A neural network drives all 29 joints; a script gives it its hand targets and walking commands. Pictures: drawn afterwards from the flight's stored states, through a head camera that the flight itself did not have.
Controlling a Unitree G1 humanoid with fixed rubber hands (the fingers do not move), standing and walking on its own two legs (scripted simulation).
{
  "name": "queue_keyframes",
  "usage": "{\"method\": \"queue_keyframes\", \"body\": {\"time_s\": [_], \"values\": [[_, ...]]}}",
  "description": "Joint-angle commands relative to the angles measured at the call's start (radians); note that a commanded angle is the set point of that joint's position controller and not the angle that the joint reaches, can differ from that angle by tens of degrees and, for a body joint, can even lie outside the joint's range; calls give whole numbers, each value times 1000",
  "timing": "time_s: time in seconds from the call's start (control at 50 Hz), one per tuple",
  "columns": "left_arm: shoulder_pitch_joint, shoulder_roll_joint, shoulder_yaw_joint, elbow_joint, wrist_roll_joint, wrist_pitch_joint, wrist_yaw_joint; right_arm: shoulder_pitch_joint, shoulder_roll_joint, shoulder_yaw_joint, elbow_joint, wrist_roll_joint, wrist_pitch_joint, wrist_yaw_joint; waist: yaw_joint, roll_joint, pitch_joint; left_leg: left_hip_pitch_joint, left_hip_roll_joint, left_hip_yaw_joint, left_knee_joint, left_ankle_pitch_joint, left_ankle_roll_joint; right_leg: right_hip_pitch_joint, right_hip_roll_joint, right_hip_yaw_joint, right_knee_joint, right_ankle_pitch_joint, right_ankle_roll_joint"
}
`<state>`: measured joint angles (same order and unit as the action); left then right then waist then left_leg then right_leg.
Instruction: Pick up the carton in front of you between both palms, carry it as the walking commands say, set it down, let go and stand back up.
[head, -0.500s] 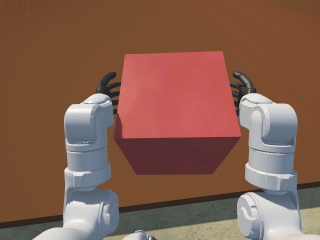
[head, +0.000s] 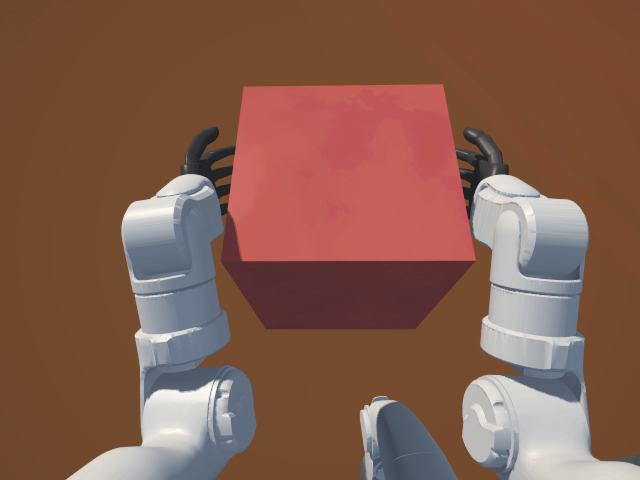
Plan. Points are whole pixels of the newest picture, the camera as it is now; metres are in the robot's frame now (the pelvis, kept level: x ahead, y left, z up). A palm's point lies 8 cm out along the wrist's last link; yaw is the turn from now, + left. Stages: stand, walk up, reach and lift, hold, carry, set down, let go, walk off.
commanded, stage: carry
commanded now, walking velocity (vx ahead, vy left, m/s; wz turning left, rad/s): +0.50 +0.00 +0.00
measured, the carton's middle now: (341, 225) +0.39 -0.04 +0.07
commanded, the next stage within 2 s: none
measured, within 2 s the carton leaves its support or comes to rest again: neither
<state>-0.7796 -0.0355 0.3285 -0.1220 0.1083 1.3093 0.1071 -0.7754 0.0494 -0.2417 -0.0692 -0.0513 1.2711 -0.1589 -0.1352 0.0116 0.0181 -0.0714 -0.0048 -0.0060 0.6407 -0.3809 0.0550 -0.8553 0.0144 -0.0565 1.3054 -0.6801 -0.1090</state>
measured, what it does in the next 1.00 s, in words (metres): climbs: left foot, then right foot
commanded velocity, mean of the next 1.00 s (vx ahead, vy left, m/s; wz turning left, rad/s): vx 0.50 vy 0.00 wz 0.00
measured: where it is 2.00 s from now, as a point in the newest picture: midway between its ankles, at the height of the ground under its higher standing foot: (322, 134)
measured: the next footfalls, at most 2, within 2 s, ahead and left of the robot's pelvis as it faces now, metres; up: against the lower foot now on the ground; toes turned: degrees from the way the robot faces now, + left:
left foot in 0.30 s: +0.49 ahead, -0.02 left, +0.11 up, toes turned +2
right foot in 0.70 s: +0.82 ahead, -0.13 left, +0.11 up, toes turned -6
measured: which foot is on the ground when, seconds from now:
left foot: down 0.00-0.02, up 0.04-0.28, down 0.30-0.70, up 0.72-1.00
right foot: down 0.00-0.26, up 0.28-0.68, down 0.70-1.00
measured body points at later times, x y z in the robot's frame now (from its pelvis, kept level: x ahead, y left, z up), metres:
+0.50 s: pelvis +0.48 -0.02 +0.14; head +0.55 -0.03 +0.59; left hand +0.90 +0.07 +0.28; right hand +0.85 -0.23 +0.27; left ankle +0.45 -0.01 -0.60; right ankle +0.46 -0.20 -0.49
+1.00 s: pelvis +0.89 -0.08 +0.14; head +0.92 -0.09 +0.59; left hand +1.17 +0.09 +0.21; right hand +1.19 -0.21 +0.20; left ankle +1.01 +0.07 -0.55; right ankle +0.78 -0.12 -0.60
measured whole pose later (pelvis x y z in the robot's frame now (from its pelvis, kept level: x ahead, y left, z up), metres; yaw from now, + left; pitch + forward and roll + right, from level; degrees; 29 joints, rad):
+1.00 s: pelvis +0.89 -0.08 +0.14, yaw +1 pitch +5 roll +3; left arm -0.20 -0.14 0.15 -0.27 0.09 1.16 0.10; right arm -0.20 0.14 -0.11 -0.26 -0.14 1.16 -0.07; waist 0.06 -0.02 -0.04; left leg -0.63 0.05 0.09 0.68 -0.14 -0.02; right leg -0.03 0.03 -0.12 0.21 -0.29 -0.09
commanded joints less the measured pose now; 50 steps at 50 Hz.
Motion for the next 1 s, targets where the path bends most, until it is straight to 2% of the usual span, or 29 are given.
{"method": "queue_keyframes", "body": {"time_s": [0.0,0.02,0.04,0.06,0.1,0.14,0.18,0.2,0.22,0.24,0.26,0.28,0.3,0.32,0.34,0.36,0.4,0.44,0.54,0.6,0.64,0.66,0.68,0.7,0.72,0.74,0.78,0.9,0.98], "values": [[-595,-841,-653,47,-274,-43,-150,-947,1058,746,-202,556,5,280,378,-339,-692,-516,-66,-79,784,391,-57,1253,-105,265,-679,999,-171],[-537,-816,-624,55,-263,-69,-134,-947,1093,743,-182,575,10,294,425,-653,-809,-901,-207,-211,1213,-398,-112,1625,-313,661,-555,1472,-330],[-510,-861,-645,2,-286,-82,-128,-904,1049,740,-166,558,-9,295,466,-361,-717,-1064,-205,-253,1313,-442,-77,1620,-246,606,-573,1280,-288],[-573,-918,-709,-84,-331,-94,-124,-885,1038,723,-197,535,-18,289,456,-222,-644,-1164,-190,-221,1328,-447,-59,1609,-235,580,-606,1170,-224],[-668,-1011,-838,-267,-436,-125,-124,-775,949,658,-241,430,-42,260,423,-94,-524,-1252,-105,-252,1297,-479,-29,1473,-264,618,-602,977,-166],[-728,-1072,-930,-348,-549,-126,-149,-600,852,593,-226,292,-71,222,345,9,-445,-1097,-78,-66,912,-508,-1,1314,-154,348,-726,1153,-33],[-763,-1062,-985,-332,-636,-117,-192,-433,737,515,-184,155,-96,191,248,77,-444,-542,-105,169,281,-144,-30,923,-35,165,-862,1201,9],[-780,-1052,-998,-289,-677,-121,-213,-422,712,484,-144,103,-109,173,150,179,-585,72,-177,253,46,377,-25,600,-7,121,-801,1292,11],[-790,-1053,-1023,-247,-701,-132,-231,-391,704,493,-122,75,-119,160,3,29,-641,459,-162,210,-86,692,-36,431,-13,123,-567,1261,37],[-807,-1056,-1019,-230,-700,-139,-251,-375,691,524,-139,76,-129,154,-109,4,-617,606,5,57,-206,917,27,331,52,67,-195,711,79],[-775,-1050,-989,-162,-695,-136,-266,-379,693,537,-160,76,-128,152,-90,-47,-549,508,77,5,-282,845,49,384,111,62,-2,358,39],[-741,-1011,-940,-89,-665,-136,-274,-397,664,528,-159,71,-118,159,-17,-45,-528,508,157,-99,-136,972,28,314,119,119,144,239,15],[-673,-957,-892,-20,-634,-112,-267,-386,634,537,-86,83,-92,169,71,83,-647,637,319,-312,25,1425,93,245,121,218,245,150,23],[-568,-899,-832,37,-570,-84,-251,-367,668,573,-23,124,-65,183,71,123,-724,679,385,-450,-34,1143,189,151,62,251,337,144,48],[-547,-884,-803,29,-529,-62,-240,-412,737,614,-36,189,-48,203,77,62,-725,567,366,-493,-120,877,196,176,20,221,305,208,75],[-567,-899,-773,13,-500,-46,-231,-514,800,647,-97,264,-27,223,92,-21,-636,455,327,-453,-179,833,145,178,-6,172,207,250,105],[-570,-909,-716,19,-420,-32,-212,-690,908,715,-169,405,11,259,94,-63,-508,365,257,-309,-197,1101,39,172,-19,105,16,312,132],[-537,-911,-673,73,-335,-26,-190,-754,964,729,-135,487,27,288,82,24,-472,347,192,-202,-205,1232,-37,165,-7,47,-118,321,138],[-478,-934,-629,193,-230,-44,-161,-741,1075,681,49,507,14,336,76,60,-430,279,119,-133,-251,1260,-25,247,66,-89,-607,597,94],[-472,-985,-658,200,-244,-61,-165,-631,1115,633,140,471,-13,352,94,145,-446,133,103,-62,-191,1249,-47,583,118,-152,-876,867,75],[-462,-1035,-685,191,-269,-73,-177,-564,1132,614,159,448,-27,361,136,148,-491,36,106,3,6,1212,-70,864,69,-135,-1002,1008,54],[-423,-1048,-690,184,-277,-81,-185,-547,1135,617,161,440,-33,366,189,89,-497,-88,75,28,173,1041,-88,1032,4,-100,-1031,1051,36],[-373,-1060,-688,184,-281,-87,-197,-535,1138,629,163,431,-39,371,216,-82,-465,-304,-27,45,421,249,-95,1156,-180,72,-969,1311,-21],[-310,-1047,-670,230,-273,-90,-204,-484,1155,633,193,422,-32,372,177,-180,-544,-518,-92,1,627,-184,-98,1358,-378,342,-800,1792,-144],[-277,-1066,-687,235,-274,-90,-212,-412,1160,623,195,398,-34,366,179,-126,-595,-641,-38,-70,795,-160,-104,1422,-462,429,-826,1544,-240],[-250,-1129,-725,195,-313,-95,-224,-351,1139,619,145,374,-40,358,169,-71,-581,-659,13,-73,748,-85,-78,1307,-422,432,-920,1140,-222],[-318,-1216,-810,30,-401,-102,-248,-316,1147,639,27,334,-63,332,142,-7,-485,-627,60,-35,550,26,-74,1110,-340,355,-1042,893,-136],[-113,-1205,-959,-200,-491,-133,-304,15,1112,767,-211,219,-141,269,152,-100,-429,-578,43,111,151,147,-89,1062,-240,138,-1036,1230,-37],[77,-1104,-958,-290,-480,-134,-315,146,1099,831,-311,256,-142,259,158,-167,-393,-513,-7,196,-64,350,-61,1073,-178,4,-1014,1428,21]]}}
